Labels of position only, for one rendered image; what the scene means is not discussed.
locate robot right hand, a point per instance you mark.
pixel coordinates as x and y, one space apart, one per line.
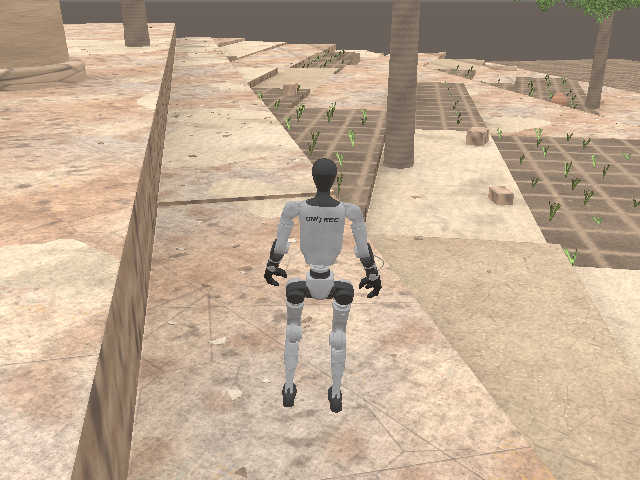
376 284

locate right robot thigh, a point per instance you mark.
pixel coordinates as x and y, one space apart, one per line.
342 300

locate right robot forearm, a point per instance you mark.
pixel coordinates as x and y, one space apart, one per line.
370 265

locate left robot upper arm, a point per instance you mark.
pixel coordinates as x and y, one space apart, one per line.
290 211

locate right robot upper arm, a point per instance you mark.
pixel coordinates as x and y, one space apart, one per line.
354 214

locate left robot forearm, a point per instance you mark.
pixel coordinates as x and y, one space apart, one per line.
274 259

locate robot torso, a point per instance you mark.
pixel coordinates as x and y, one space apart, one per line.
321 237

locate robot left hand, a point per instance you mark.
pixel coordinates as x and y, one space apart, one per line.
268 276

